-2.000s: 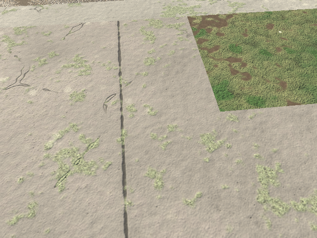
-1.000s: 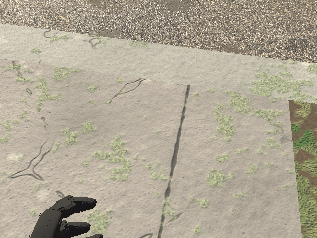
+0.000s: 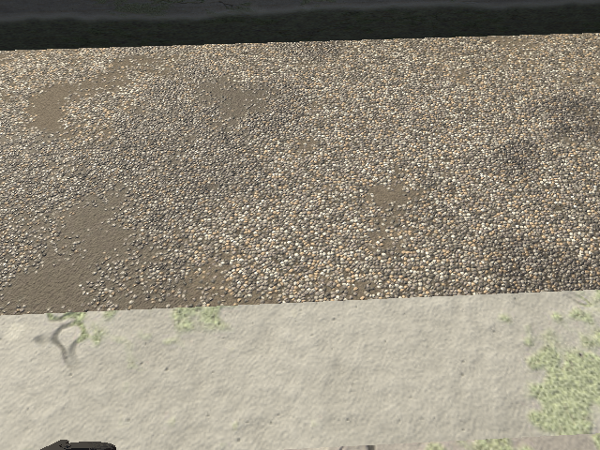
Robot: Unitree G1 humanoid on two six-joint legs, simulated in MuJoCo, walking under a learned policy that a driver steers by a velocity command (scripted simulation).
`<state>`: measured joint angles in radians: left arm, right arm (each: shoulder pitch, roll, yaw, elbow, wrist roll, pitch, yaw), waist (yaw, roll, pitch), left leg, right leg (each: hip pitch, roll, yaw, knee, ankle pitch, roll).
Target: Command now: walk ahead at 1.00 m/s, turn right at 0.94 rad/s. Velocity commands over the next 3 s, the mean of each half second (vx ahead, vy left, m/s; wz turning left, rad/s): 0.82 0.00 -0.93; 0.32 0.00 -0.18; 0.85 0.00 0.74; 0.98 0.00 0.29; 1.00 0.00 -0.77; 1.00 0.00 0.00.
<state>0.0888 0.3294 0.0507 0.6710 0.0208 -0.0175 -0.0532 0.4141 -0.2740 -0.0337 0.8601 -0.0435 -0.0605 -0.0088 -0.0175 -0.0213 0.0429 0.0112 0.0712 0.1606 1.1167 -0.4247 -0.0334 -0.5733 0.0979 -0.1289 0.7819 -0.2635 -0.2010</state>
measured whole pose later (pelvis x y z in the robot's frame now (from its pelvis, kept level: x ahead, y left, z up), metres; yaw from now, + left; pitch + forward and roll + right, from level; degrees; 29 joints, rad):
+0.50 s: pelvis +0.39 +0.02 +0.02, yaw -28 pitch +0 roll +0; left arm 0.26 0.38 0.09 0.67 0.01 0.03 0.03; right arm 0.16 -0.26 0.01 0.61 -0.02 -0.05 -0.04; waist 0.03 -0.04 0.07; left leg -0.47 0.04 0.05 0.67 -0.18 0.00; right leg -0.48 0.15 0.09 1.50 -0.46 -0.03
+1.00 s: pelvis +0.48 -0.02 +0.05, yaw -31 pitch +1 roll +0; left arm 0.23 0.21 -0.01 0.67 0.01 0.02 0.01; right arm 0.25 -0.26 -0.02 0.61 0.00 0.08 0.00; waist 0.01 0.01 -0.07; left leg -0.53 -0.04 -0.06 1.06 -0.30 -0.05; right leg -0.32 0.06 0.01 0.49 -0.19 -0.06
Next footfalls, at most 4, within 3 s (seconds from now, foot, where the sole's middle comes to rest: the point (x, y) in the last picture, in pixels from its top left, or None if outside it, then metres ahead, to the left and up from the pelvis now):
0.38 left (277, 396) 0.58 0.07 -0.73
0.76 right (375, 427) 0.51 -0.13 -0.73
1.16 left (273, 384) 0.60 0.08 -0.73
1.52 right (376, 365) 0.65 -0.15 -0.73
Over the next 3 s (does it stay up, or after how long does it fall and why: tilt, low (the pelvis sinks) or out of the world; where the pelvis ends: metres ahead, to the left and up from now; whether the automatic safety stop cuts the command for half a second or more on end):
stays up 0.50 -0.12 0.04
